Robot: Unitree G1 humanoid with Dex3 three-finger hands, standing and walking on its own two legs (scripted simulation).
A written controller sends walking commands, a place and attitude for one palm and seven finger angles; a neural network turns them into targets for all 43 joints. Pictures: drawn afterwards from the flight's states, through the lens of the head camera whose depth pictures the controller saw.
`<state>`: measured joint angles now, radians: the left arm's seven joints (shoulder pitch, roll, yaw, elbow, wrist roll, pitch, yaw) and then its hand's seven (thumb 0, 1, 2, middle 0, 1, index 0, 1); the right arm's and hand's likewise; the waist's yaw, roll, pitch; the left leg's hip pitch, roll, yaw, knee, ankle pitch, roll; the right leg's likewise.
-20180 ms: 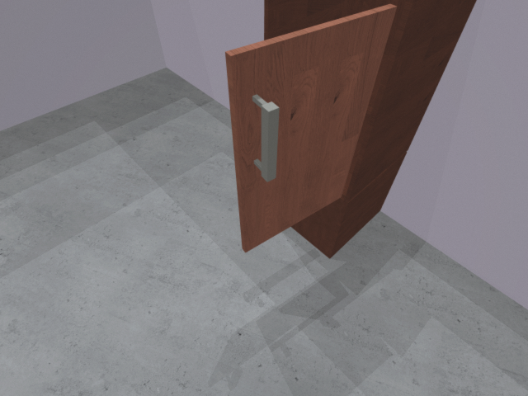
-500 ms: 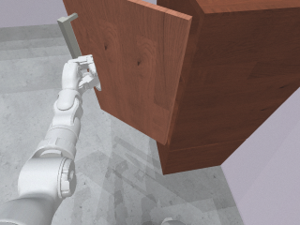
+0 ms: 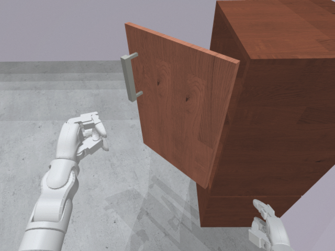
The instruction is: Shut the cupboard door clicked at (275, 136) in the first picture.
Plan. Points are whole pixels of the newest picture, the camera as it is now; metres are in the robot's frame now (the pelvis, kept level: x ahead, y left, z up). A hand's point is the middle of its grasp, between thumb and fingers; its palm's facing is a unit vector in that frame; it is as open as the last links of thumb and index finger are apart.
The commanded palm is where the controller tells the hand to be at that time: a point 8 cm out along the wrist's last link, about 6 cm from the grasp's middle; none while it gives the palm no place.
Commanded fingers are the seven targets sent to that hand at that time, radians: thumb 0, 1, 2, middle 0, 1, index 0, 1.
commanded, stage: draw the hand back to the body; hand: left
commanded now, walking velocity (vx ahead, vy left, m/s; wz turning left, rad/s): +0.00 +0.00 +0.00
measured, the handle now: (133, 77) +0.65 +0.17 +0.08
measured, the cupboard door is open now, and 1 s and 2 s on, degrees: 48 48 48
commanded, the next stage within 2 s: step back with the hand held close in 0.94 s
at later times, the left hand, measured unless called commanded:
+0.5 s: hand (33, 169) +0.22 +0.27 +0.16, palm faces +0.37 -0.84 -0.39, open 5.6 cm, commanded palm +0.16 +0.32 +0.18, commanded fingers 0.00 0.90 0.90 -0.25 -0.36 -0.25 -0.36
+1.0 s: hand (15, 178) +0.20 +0.28 +0.17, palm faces +0.44 -0.81 -0.39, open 7.4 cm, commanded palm +0.14 +0.32 +0.18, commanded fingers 0.00 0.90 0.90 -0.20 -0.30 -0.20 -0.30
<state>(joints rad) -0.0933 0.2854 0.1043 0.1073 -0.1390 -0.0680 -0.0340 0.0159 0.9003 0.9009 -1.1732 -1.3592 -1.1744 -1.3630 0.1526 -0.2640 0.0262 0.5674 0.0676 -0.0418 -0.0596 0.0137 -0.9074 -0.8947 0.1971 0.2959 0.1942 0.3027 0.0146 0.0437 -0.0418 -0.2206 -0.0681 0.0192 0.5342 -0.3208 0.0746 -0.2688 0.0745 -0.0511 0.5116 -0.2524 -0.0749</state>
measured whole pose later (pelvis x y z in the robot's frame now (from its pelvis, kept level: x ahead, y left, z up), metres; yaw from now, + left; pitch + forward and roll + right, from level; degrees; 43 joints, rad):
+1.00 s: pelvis +0.01 +0.02 +0.01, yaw +1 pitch -4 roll -1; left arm 0.46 0.36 0.33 -0.38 -0.08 -0.09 0.10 0.01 0.89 0.90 -0.21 -0.30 -0.21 -0.30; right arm 0.19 -0.22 0.03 0.62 0.02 -0.08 -0.05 0.01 -0.90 -0.89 0.20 0.30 0.20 0.30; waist 0.06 0.07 0.00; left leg -0.07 -0.09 0.01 0.42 -0.28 0.09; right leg -0.12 0.06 -0.05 0.39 -0.21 -0.05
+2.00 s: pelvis -0.06 +0.06 +0.00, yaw +0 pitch +4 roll -5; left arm 0.51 0.42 0.47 -0.49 -0.03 -0.29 0.14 0.01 0.89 0.90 -0.21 -0.30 -0.21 -0.30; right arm 0.26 -0.20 -0.01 0.60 -0.02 -0.05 -0.06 0.02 -0.90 -0.89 0.20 0.30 0.20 0.30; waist 0.02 0.00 -0.07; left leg -0.39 -0.05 0.05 0.51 -0.20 0.15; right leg -0.27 0.06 0.03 0.81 -0.42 0.00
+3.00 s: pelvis -0.31 +0.08 +0.00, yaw +0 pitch -2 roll -1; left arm 0.52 0.39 0.39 -0.46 -0.02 -0.15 0.17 0.01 0.89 0.90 -0.21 -0.30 -0.21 -0.30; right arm 0.30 -0.18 0.02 0.67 0.00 -0.06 -0.07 0.01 -0.90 -0.89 0.21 0.30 0.20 0.30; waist 0.00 -0.01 -0.08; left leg -0.40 0.03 0.00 0.82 -0.45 0.01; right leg -0.26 0.02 -0.04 0.57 -0.27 -0.05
